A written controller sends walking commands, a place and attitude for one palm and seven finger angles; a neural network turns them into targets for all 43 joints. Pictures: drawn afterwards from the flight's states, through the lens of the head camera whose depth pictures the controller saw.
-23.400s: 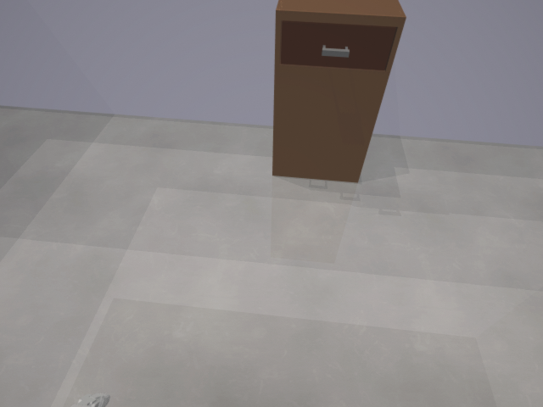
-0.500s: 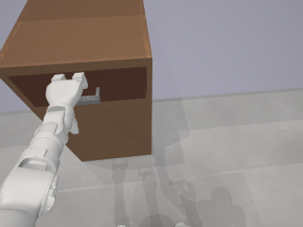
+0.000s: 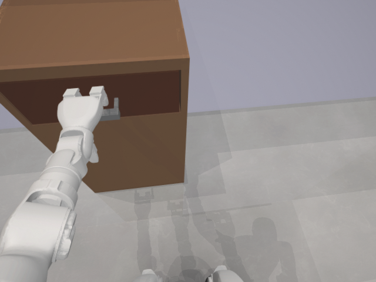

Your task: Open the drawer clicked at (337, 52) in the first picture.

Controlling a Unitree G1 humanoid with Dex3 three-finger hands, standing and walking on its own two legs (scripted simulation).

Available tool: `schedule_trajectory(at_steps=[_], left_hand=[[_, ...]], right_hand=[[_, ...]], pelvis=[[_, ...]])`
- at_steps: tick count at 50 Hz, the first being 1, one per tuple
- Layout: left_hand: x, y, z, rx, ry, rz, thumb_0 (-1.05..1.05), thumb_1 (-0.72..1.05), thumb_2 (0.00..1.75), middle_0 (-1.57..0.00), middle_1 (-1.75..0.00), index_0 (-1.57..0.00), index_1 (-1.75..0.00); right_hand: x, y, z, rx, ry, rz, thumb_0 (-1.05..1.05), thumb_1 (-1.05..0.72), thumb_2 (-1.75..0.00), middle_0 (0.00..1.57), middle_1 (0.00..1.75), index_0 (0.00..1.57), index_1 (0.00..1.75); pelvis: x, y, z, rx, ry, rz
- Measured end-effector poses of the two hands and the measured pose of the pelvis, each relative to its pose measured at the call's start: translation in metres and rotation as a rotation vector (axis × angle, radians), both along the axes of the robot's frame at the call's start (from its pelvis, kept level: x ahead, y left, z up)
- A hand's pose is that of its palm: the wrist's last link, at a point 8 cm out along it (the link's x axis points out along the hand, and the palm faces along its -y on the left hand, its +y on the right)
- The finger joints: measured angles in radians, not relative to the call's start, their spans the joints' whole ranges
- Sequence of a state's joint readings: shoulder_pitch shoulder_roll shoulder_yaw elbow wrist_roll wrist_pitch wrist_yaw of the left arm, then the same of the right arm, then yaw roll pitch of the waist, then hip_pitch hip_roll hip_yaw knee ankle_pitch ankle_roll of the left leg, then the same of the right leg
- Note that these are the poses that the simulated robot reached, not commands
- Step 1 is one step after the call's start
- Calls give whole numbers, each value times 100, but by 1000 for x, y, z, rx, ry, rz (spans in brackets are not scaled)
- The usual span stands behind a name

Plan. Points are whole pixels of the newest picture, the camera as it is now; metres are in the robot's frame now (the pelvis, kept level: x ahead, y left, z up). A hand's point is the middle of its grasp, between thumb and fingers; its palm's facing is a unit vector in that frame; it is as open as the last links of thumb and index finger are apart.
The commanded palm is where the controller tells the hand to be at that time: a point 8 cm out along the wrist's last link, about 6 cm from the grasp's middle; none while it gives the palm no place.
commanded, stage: lower the fingers behind the handle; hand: left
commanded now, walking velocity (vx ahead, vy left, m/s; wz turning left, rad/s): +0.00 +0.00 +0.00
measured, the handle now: (99, 109) +0.53 +0.21 -0.02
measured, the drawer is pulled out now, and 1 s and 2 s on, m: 0.00 0.00 0.00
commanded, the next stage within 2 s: lift the fingers back up to retry in 1.16 s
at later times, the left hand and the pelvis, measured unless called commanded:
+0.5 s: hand (91, 127) +0.47 +0.22 -0.01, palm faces -0.04 +0.00 -1.00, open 13.8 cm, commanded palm +0.45 +0.21 +0.03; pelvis -0.01 +0.00 -0.01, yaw +0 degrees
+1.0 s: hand (91, 128) +0.47 +0.22 -0.01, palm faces -0.02 +0.03 -1.00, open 13.9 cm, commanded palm +0.45 +0.21 +0.01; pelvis -0.03 -0.01 -0.03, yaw +0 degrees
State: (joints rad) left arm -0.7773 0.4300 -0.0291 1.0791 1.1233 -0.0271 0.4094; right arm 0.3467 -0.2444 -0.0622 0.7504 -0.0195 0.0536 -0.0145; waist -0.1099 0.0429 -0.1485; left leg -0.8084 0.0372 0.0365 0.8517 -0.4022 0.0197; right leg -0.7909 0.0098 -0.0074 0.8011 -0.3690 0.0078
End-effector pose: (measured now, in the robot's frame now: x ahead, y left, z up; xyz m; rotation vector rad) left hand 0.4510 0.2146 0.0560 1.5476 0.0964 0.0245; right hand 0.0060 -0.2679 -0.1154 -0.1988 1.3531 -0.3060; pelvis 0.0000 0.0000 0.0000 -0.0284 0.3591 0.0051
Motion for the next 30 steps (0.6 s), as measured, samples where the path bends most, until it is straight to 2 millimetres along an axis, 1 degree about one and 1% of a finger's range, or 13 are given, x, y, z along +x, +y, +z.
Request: schedule_trajectory(at_steps=[4,11,24,30], left_hand=[[2,1,-5,8,12,17,0,-49,30,-32,-120,-32,-120],[3,1,-5,10,13,20,0,-49,30,-32,-122,-32,-120],[0,0,-9,26,-7,16,0,-49,30,-27,-124,-32,-120],[-4,-1,-12,30,-16,21,0,-49,30,-23,-122,-31,-119]], right_hand=[[-3,3,-3,7,9,-5,1,-90,-90,20,30,20,30],[-5,5,-5,12,16,-4,1,-90,-90,20,30,21,30],[0,-4,-11,-5,-7,18,0,-90,-90,20,30,21,30],[0,-7,-13,-8,-18,22,0,-90,-90,20,30,20,30]], pelvis=[[-1,1,-2,-1,6,-1],[-1,0,-3,-1,12,-2],[-7,-4,-11,1,29,1],[-11,-6,-14,1,32,1]])
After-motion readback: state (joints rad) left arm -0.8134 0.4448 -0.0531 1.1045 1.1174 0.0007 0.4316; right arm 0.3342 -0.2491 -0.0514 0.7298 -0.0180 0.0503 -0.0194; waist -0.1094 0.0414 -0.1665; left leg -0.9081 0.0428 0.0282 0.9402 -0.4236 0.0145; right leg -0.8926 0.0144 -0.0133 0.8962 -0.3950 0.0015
